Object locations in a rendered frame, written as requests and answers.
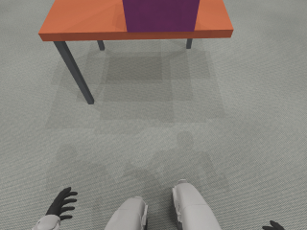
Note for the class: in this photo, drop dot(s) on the robot left forearm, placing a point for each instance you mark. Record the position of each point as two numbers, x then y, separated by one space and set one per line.
48 222

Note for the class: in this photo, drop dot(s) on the robot right thigh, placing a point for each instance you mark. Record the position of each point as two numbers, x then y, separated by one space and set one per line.
195 212

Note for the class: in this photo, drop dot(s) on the right robot foot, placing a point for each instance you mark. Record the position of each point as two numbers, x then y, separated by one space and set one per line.
178 223

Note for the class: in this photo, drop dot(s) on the robot left hand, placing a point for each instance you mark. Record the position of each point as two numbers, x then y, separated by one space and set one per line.
56 207

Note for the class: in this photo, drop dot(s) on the robot right hand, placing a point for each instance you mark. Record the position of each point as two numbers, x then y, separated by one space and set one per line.
274 226

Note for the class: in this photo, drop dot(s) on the carton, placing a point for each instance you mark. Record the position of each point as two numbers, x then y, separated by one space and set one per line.
160 16

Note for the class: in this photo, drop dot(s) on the table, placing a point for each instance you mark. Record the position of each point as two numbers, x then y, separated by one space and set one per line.
89 20

